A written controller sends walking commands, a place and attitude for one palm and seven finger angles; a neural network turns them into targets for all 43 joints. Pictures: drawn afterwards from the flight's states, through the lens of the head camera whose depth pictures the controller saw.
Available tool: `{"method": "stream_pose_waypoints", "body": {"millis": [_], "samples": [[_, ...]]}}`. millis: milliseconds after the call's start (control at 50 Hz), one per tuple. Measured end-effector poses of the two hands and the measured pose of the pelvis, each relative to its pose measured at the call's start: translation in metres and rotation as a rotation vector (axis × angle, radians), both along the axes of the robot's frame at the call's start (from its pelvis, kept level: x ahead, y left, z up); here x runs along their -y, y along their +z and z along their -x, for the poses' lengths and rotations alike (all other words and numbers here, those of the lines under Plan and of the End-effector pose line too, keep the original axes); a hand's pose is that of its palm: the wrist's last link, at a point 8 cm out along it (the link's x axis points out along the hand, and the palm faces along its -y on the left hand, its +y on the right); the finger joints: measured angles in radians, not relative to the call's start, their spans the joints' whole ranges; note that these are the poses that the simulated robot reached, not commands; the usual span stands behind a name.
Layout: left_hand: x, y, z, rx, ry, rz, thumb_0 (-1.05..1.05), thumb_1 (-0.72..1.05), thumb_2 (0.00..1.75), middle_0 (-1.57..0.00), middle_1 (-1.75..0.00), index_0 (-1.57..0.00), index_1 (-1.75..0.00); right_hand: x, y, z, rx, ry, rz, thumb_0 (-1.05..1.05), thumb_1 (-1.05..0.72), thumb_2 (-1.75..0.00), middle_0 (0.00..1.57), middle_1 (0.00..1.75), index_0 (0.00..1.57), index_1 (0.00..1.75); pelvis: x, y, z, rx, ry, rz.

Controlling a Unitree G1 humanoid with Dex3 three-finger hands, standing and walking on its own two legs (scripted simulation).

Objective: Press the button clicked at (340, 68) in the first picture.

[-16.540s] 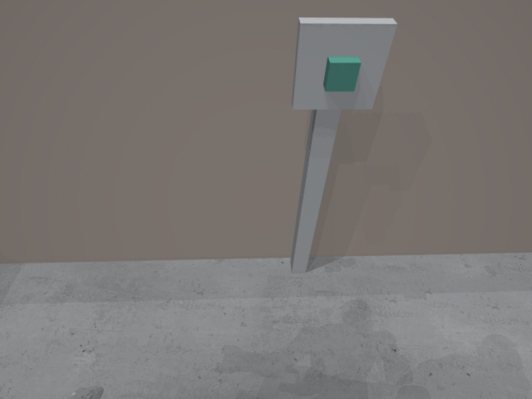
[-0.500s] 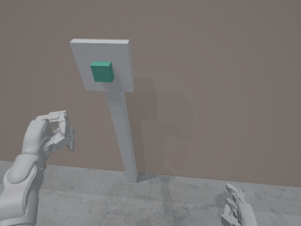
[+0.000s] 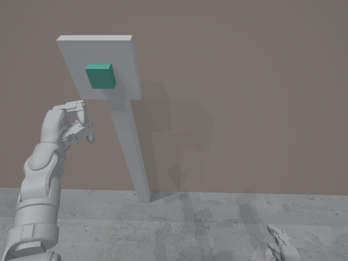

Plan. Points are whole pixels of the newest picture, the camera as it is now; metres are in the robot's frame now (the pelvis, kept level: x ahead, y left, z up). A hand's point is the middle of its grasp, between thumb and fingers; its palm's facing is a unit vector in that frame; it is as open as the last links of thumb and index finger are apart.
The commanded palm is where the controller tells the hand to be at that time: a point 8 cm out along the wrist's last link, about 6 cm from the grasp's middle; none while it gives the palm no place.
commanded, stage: aim a knuckle at the button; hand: left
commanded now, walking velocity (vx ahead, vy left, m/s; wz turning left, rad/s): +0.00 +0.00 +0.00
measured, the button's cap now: (101, 75) +0.54 +0.23 +0.16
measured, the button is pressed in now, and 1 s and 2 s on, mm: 0 0 9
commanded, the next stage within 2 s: press the button with the knuckle in 1.20 s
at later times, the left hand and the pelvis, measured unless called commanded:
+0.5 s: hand (103, 106) +0.44 +0.21 +0.13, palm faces +0.05 -1.00 -0.02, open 3.1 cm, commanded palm +0.42 +0.26 +0.13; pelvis +0.01 +0.02 +0.00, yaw -1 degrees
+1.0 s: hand (110, 104) +0.45 +0.19 +0.13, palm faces +0.05 -1.00 -0.02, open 3.1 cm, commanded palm +0.42 +0.24 +0.13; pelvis +0.01 +0.01 +0.00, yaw -1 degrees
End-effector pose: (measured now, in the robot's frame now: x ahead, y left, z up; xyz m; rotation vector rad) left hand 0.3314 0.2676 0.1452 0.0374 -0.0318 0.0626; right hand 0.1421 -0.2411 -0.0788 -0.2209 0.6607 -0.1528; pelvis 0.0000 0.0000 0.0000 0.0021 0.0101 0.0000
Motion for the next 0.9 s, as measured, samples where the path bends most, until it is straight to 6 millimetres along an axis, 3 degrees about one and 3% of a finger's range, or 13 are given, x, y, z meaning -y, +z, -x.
{"method": "stream_pose_waypoints", "body": {"millis": [340,580,740,900], "samples": [[-0.001,-0.009,-0.057,-0.024,0.001,0.012,0.01,0.90,0.90,-1.30,-1.50,-1.30,-1.50,-0.005,-0.014,0.030,-0.155,-0.044,0.003,0.01,-0.91,-0.90,0.21,0.30,0.20,0.30,-0.012,-0.001,-0.009,-0.056,-0.011,0.004],[0.011,-0.013,-0.097,-0.031,-0.012,0.019,0.01,0.90,0.90,-1.30,-1.50,-1.30,-1.50,-0.002,-0.024,0.060,-0.277,-0.086,0.005,0.01,-0.91,-0.90,0.21,0.30,0.20,0.30,-0.017,-0.003,-0.012,-0.101,-0.018,0.007],[0.013,-0.020,-0.100,-0.024,-0.017,0.023,0.01,0.90,0.90,-1.30,-1.50,-1.30,-1.50,-0.002,-0.029,0.079,-0.343,-0.122,-0.013,0.01,-0.91,-0.90,0.21,0.30,0.20,0.30,-0.017,-0.003,-0.014,-0.114,-0.033,0.007],[0.013,-0.021,-0.096,-0.022,-0.008,0.013,0.01,0.90,0.90,-1.30,-1.50,-1.30,-1.50,0.000,-0.030,0.077,-0.351,-0.116,-0.011,0.01,-0.91,-0.90,0.21,0.30,0.20,0.30,-0.015,-0.003,-0.013,-0.111,-0.025,0.009]]}}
